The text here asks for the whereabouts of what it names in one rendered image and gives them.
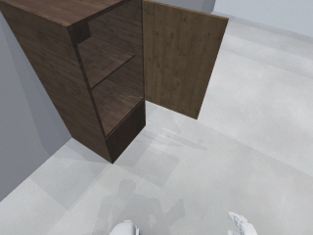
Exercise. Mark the robot left thigh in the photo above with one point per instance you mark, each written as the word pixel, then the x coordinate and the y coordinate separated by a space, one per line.
pixel 125 228

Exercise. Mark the cupboard door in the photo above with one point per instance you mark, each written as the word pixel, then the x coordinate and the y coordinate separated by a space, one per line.
pixel 180 49

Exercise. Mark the right robot hand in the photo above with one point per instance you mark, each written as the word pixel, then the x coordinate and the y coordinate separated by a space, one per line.
pixel 241 222

